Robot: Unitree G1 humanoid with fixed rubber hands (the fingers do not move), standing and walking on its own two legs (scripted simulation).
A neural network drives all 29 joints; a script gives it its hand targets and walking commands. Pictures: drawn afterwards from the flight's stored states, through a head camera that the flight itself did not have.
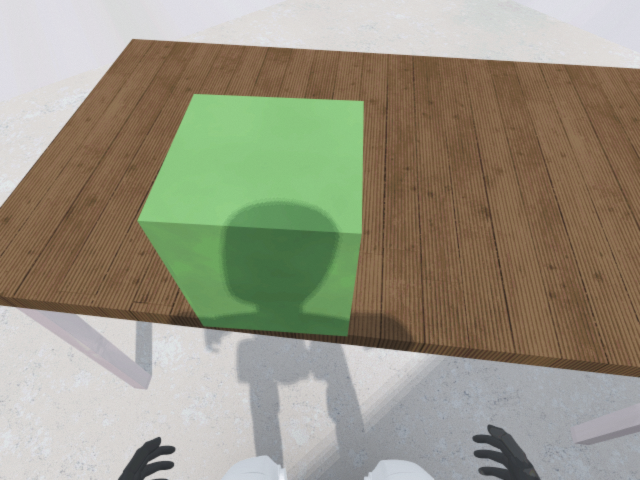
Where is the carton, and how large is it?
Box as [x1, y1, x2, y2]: [137, 94, 363, 335]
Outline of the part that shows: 194,94 137,220 203,325 206,326 346,335 361,235 363,101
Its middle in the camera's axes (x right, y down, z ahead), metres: -0.06 -0.01 +0.52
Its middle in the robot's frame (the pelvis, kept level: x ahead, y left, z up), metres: +0.41 +0.06 +0.06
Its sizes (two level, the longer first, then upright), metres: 0.210 0.200 0.250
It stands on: a table, 0.68 m high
